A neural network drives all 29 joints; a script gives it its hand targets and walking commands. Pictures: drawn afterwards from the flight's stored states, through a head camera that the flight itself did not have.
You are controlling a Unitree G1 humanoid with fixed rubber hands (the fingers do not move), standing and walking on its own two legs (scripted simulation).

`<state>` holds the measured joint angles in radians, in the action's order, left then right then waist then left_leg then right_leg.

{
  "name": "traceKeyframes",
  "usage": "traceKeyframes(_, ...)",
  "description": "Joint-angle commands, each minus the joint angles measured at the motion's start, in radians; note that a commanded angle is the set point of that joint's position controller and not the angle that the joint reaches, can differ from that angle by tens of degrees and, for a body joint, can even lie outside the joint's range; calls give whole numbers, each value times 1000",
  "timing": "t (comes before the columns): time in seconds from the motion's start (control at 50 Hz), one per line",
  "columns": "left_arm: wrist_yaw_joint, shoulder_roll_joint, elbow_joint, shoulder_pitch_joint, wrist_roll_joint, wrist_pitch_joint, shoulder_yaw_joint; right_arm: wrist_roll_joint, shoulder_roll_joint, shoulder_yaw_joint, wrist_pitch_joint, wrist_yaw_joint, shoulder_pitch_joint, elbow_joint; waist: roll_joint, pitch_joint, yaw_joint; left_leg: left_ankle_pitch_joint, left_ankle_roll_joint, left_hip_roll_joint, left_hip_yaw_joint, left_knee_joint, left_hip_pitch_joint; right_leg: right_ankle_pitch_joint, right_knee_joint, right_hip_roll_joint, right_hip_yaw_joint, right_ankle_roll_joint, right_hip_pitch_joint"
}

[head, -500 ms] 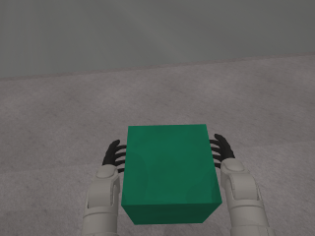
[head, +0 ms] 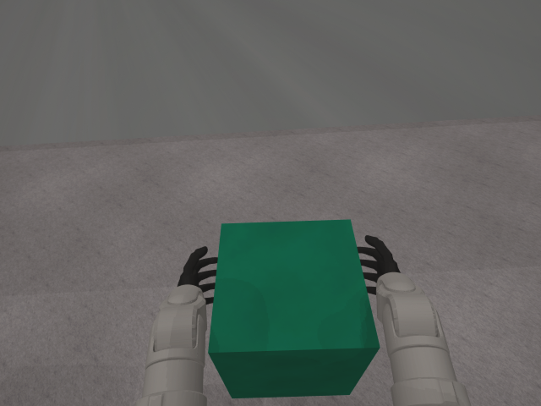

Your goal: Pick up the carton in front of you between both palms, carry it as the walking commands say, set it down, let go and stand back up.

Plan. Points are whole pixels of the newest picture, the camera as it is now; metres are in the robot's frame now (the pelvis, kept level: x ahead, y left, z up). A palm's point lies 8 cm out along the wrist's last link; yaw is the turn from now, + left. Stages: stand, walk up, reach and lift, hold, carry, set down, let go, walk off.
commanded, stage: set down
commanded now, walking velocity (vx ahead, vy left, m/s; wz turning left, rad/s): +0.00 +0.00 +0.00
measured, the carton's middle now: (288, 313) +0.30 +0.00 -0.04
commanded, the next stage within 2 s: none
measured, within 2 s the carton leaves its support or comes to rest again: neither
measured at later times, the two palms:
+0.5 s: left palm (200, 300) +0.34 +0.16 -0.05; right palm (364, 291) +0.34 -0.14 -0.05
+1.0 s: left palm (222, 315) +0.41 +0.15 -0.24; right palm (351, 318) +0.38 -0.14 -0.23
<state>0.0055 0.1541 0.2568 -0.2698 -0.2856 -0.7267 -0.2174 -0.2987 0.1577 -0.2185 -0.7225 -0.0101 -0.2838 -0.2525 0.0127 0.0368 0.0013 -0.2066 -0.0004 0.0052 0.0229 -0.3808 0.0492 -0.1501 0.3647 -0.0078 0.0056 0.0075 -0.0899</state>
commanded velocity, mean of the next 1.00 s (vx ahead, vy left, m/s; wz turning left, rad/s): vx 0.00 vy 0.00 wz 0.00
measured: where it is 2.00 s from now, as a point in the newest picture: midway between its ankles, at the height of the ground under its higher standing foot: outside the picture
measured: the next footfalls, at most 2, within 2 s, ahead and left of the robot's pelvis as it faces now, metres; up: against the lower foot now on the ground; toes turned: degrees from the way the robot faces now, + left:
none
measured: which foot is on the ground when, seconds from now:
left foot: down 0.00-1.00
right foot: down 0.00-1.00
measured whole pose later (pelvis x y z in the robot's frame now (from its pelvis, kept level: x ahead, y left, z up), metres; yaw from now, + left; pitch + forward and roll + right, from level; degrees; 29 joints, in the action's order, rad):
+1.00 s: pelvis -0.03 +0.01 -0.15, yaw +1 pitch +41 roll -1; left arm 0.00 0.04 0.66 -0.79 -0.26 -0.24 -0.38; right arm -0.26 0.19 -0.53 -0.24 -0.06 -0.70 -0.48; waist 0.01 -0.20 -0.04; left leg -0.46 0.00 0.11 0.08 -1.29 1.54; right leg -0.41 1.25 0.08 0.09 0.05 -1.56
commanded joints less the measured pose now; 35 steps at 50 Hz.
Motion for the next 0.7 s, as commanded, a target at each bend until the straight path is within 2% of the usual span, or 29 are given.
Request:
traceKeyframes(0.0, -255, 924, -19, -509, 242, 47, 486, 237, 927, 484, 30, 257, -439, -3, 2, -203, -9, 33, 8, 65, 61, 87, 90, 34, -27, 95, 53, -17, 129)
traceKeyframes(0.1, -291, 918, 162, -755, 179, 95, 356, 203, 964, 384, 61, 286, -701, -160, -10, -148, 5, -220, 41, 61, 38, 53, 184, -238, 1, 82, 50, -14, 70)
traceKeyframes(0.14, -301, 908, 266, -864, 134, 130, 274, 171, 976, 311, 87, 287, -807, -260, -20, -136, 6, -273, 50, 65, 34, 12, 206, -326, 14, 76, 62, -11, 31)
traceKeyframes(0.18, -295, 862, 355, -939, 79, 160, 177, 129, 960, 220, 109, 266, -876, -342, -36, -114, 4, -296, 55, 72, 30, -29, 224, -399, 17, 67, 79, -7, -8)
traceKeyframes(0.24, -260, 746, 459, -966, -23, 192, 15, 36, 878, 52, 133, 207, -906, -435, -54, -70, 5, -278, 57, 76, 28, -77, 263, -409, 45, 68, 83, -3, -62)
traceKeyframes(0.3, -234, 624, 515, -939, -117, 218, -118, -54, 759, -94, 164, 160, -876, -481, -37, -69, -1, -250, 55, 84, 23, -123, 333, -367, 92, 78, 78, -3, -128)
traceKeyframes(0.36, -222, 540, 519, -909, -161, 268, -170, -99, 672, -161, 223, 137, -842, -475, -5, -120, -7, -223, 47, 88, 21, -168, 429, -276, 160, 93, 56, -2, -194)
traceKeyframes(0.42, -219, 535, 503, -895, -144, 344, -146, -111, 659, -152, 310, 123, -831, -441, 0, -200, -20, -150, 40, 103, 20, -232, 530, -138, 242, 113, 38, -1, -279)
traceKeyframes(0.48, -226, 597, 472, -918, -91, 449, -39, -81, 714, -67, 418, 118, -839, -400, 9, -350, -35, -53, 27, 121, 18, -308, 590, -24, 324, 126, 33, 2, -335)
traceKeyframes(0.58, -240, 758, 426, -983, 36, 583, 223, 36, 864, 203, 560, 131, -919, -322, 16, -750, -41, 122, 0, 134, 19, -467, 670, 176, 502, 140, 20, 21, -407)
traceKeyframes(0.64, -232, 827, 356, -989, 115, 601, 373, 119, 914, 362, 582, 147, -947, -230, 25, -1057, -37, 270, -11, 134, 27, -571, 675, 310, 620, 146, 13, 28, -443)
traceKeyframes(0.68, -222, 845, 311, -979, 148, 590, 440, 154, 928, 428, 571, 157, -934, -189, 29, -1173, -37, 337, -19, 135, 32, -626, 682, 335, 678, 151, 7, 33, -522)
